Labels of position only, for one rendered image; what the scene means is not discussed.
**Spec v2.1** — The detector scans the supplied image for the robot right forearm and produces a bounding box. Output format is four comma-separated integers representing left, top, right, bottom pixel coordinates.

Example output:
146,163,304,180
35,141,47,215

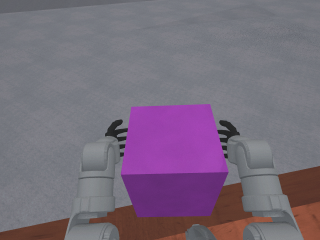
227,135,304,240

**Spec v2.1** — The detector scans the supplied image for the robot right upper arm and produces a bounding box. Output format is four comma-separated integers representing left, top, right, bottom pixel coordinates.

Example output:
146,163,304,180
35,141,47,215
243,221,303,240

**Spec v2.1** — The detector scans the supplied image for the robot left upper arm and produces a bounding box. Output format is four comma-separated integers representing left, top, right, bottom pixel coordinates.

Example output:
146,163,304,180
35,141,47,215
65,222,120,240

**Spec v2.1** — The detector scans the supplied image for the right robot hand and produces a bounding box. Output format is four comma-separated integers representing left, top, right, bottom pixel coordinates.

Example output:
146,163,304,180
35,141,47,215
217,120,240,159

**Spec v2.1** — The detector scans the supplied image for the robot right thigh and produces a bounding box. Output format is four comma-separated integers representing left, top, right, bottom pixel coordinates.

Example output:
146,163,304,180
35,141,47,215
185,225,217,240

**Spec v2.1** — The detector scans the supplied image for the carton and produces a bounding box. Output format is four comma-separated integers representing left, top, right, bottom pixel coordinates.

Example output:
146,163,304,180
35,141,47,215
121,104,229,217

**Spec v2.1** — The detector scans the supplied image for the left robot hand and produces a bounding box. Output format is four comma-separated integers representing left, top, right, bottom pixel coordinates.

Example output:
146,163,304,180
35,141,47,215
105,119,128,157

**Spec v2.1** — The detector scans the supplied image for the robot left forearm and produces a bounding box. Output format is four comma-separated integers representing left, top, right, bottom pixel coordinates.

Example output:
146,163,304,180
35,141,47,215
64,136,121,240

